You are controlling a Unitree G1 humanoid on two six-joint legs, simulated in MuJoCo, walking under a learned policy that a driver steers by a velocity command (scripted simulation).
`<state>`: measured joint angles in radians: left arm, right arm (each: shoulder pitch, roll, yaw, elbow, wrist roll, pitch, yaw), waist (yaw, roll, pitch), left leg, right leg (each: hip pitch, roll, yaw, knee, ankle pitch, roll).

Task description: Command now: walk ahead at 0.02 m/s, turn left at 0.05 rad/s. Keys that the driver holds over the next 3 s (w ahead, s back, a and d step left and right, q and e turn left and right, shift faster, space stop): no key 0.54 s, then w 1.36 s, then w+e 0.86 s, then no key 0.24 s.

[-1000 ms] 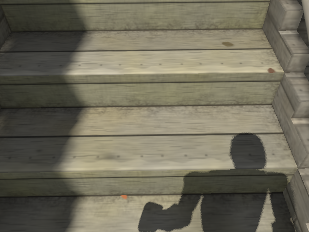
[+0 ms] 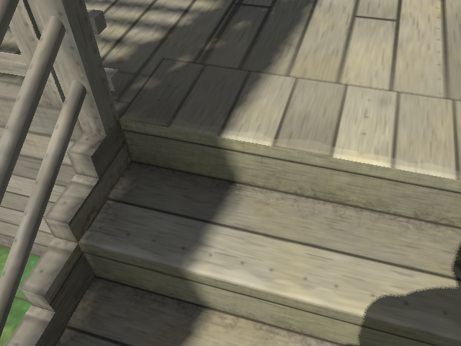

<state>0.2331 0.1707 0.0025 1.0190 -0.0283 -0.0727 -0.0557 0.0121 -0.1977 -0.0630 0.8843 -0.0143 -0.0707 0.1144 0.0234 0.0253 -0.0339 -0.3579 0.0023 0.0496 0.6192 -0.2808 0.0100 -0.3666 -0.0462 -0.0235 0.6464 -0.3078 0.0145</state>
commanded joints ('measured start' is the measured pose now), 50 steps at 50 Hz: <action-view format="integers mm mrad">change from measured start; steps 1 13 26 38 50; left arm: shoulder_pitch -56 15 67 60 -491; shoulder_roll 123 59 82 178 -103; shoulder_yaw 16 30 32 67 -33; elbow -67 -53 -49 -22 -426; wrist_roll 49 22 51 25 24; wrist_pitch -2 62 29 83 -45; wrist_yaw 84 -38 105 112 105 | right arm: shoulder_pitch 146 244 282 318 688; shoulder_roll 38 35 -19 5 -34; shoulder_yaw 32 36 31 23 26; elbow -13 66 58 -7 211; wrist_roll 12 6 -4 -42 -61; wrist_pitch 37 25 39 27 -63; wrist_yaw -86 -27 -148 -123 -100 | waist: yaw -102 1 -36 -18 -139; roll -29 -87 102 -162 -21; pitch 51 91 48 176 117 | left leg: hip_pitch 176 36 213 29 578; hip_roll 51 41 116 -6 356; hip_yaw -45 -13 -84 67 -282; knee -154 -237 -244 -87 -376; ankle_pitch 110 -30 397 -187 186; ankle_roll -2 10 2 83 206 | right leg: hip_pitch -113 206 184 131 -1245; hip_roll -144 -4 -76 -151 64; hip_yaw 218 75 73 278 150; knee -365 -363 -264 -431 1748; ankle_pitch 8 -99 417 -551 -393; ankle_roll -53 -47 -71 -226 -218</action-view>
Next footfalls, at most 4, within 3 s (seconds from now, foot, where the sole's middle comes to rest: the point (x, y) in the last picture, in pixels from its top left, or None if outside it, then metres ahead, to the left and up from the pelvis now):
1.20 right None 0.36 -0.08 -0.60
1.72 left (225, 238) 0.68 0.08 -0.44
2.16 right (311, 110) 0.98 -0.15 -0.28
2.64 left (245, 50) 1.29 0.03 -0.28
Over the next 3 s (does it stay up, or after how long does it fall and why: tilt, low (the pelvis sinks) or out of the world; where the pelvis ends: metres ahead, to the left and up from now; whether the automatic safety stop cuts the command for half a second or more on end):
stays up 1.24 -0.08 0.50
